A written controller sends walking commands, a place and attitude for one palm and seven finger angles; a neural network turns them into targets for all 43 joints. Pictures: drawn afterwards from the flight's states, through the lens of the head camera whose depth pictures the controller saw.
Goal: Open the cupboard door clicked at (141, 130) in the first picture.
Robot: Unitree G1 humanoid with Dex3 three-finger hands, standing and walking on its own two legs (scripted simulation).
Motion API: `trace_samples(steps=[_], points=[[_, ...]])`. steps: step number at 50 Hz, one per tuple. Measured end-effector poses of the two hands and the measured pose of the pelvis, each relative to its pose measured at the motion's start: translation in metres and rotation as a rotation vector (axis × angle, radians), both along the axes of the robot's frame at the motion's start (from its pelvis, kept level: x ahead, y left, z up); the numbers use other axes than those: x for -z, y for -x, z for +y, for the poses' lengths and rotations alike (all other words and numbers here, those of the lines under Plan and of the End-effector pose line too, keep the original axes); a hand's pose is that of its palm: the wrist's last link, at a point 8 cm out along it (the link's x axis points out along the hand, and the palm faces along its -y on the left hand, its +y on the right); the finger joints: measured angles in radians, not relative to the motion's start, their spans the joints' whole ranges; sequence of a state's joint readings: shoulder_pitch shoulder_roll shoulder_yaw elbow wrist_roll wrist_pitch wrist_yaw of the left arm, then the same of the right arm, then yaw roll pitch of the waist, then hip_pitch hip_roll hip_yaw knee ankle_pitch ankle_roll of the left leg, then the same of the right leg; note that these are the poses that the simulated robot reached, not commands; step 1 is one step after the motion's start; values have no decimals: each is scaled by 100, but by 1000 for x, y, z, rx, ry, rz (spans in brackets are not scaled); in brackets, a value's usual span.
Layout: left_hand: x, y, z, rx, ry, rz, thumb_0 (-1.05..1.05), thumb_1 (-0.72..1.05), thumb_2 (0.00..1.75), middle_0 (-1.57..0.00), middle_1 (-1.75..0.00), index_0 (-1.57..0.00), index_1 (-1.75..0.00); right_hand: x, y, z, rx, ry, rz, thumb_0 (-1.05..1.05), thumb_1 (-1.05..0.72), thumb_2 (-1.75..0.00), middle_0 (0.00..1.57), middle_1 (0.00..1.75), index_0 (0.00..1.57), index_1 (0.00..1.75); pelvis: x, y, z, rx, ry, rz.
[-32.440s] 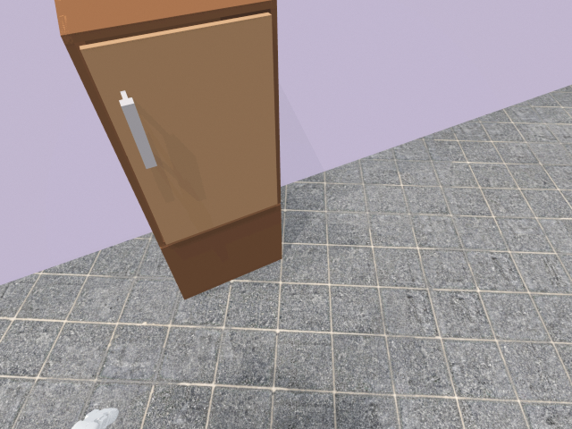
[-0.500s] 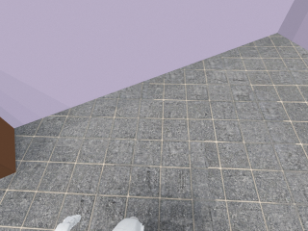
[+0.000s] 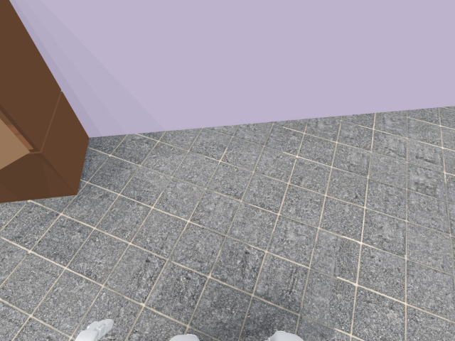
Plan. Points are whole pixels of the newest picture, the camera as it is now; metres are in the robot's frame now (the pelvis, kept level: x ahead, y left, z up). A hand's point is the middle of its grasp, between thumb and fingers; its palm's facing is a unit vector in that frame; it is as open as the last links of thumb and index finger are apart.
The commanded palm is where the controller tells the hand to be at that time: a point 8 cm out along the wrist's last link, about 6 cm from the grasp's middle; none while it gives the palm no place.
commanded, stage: turn to face it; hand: left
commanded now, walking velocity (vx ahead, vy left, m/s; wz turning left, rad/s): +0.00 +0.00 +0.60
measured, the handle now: out of the picture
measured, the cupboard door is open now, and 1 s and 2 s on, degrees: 41 41 41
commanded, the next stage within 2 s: take the last steps up to it in 1.30 s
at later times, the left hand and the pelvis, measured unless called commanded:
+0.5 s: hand out of the picture +0.01 +0.22 -0.18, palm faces +0.34 -0.91 -0.23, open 7.4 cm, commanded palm none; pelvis +0.01 +0.00 -0.01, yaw +19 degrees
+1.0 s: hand out of the picture -0.03 +0.16 -0.16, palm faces +0.59 -0.77 -0.23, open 7.4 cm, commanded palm none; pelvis +0.03 -0.04 +0.00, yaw +37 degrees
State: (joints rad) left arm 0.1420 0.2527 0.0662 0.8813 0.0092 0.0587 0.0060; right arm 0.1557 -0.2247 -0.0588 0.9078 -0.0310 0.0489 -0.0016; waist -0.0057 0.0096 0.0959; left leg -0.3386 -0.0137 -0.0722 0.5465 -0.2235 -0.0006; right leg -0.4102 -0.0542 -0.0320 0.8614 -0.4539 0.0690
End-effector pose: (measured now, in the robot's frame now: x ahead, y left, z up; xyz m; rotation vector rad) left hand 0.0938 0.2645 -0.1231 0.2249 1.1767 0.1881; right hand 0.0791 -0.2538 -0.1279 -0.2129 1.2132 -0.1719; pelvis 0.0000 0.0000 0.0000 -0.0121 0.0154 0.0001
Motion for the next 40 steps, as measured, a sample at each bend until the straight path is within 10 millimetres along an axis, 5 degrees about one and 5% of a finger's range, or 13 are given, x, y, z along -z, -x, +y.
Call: trace_samples(steps=[5, 10, 15, 22, 31, 36, 40], points=[[-4, 13, -11, -46, -44, -50, 0, 90, 89, -20, -29, -20, -30, 17, -11, -17, -32, -27, 21, 1, -91, -90, 20, 30, 21, 30, 9, 1, -19, -64, -19, 2], [-6, 43, -25, -119, -14, -1, 0, 90, 89, -20, -29, -20, -30, 7, -32, -20, -91, -22, 36, 1, -91, -90, 20, 30, 21, 30, -1, -3, -21, -142, -24, -6], [7, 71, -31, -192, 46, 36, 0, 90, 89, -20, -30, -21, -30, -5, -63, -4, -181, -3, 17, 1, -91, -90, 19, 30, 20, 30, -2, -8, -16, -209, -41, -3], [34, 109, -11, -317, 79, 101, 0, 90, 89, -20, -30, -21, -30, -6, -102, 32, -320, 32, -63, 1, -91, -90, 19, 30, 20, 30, 12, -7, -1, -293, -22, -2], [1, 97, 3, -395, 8, 8, 0, 90, 89, -20, -29, -20, -30, -4, -102, 40, -397, 2, -6, 1, -91, -90, 20, 30, 21, 30, -3, -12, -12, -391, -1, 7], [-10, 87, -8, -422, -48, -62, 0, 90, 89, -20, -29, -20, -30, 13, -108, 25, -419, -30, 33, 1, -91, -90, 20, 30, 21, 30, 4, -21, -32, -454, -15, 12], [-15, 98, -27, -466, -65, -67, 0, 90, 89, -20, -29, -20, -30, 19, -123, 16, -451, -35, 55, 1, -91, -90, 20, 30, 21, 30, 4, -24, -42, -516, -26, -6]])
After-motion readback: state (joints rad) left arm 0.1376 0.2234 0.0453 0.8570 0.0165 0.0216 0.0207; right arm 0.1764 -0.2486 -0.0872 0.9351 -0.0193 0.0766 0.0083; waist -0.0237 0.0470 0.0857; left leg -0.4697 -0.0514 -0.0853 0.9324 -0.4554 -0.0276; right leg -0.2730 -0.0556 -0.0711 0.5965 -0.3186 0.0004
